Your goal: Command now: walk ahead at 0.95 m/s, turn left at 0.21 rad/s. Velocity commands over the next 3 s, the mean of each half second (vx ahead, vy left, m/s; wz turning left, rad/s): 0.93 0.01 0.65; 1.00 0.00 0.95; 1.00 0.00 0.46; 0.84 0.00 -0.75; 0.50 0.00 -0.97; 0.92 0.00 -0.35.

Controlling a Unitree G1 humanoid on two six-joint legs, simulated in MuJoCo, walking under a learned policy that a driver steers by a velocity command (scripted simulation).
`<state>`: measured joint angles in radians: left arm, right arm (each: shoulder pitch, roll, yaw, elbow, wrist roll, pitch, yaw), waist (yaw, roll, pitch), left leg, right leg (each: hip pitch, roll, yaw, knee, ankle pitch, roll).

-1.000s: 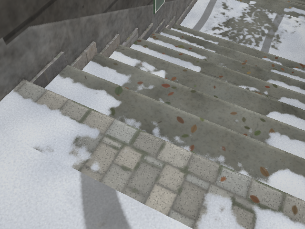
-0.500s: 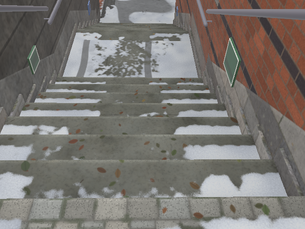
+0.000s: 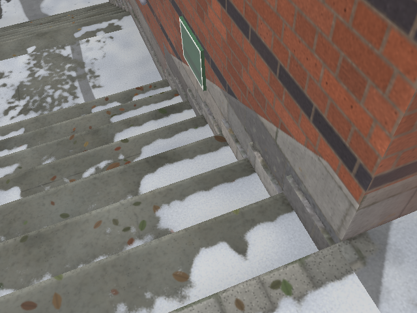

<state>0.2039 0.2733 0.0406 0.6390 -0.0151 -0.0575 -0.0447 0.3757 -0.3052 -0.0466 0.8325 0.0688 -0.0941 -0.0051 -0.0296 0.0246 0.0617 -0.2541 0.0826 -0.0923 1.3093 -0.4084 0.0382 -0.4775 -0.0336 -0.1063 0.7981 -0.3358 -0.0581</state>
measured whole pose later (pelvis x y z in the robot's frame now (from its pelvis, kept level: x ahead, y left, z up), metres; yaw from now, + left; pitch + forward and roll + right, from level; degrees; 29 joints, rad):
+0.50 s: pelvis +0.37 -0.01 -0.02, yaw +20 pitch +0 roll +2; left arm -0.01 0.18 -0.02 0.50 0.01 -0.12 0.02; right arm 0.55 -0.24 -0.03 0.79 0.01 -0.05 0.04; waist -0.08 0.00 0.01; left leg -0.41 -0.23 -0.04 0.89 -0.47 0.15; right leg -0.77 -0.03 0.22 1.47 -0.34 -0.01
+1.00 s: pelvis +0.77 +0.01 -0.18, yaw +51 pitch -2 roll -2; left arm 0.58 0.26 0.09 0.97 -0.02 -0.12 0.03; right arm 0.35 -0.20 -0.05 0.66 0.07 0.02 -0.01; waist 0.02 0.08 -0.06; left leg -0.88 0.02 -0.15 1.60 -0.07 0.04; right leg -0.17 0.01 -0.11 0.83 -0.64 -0.01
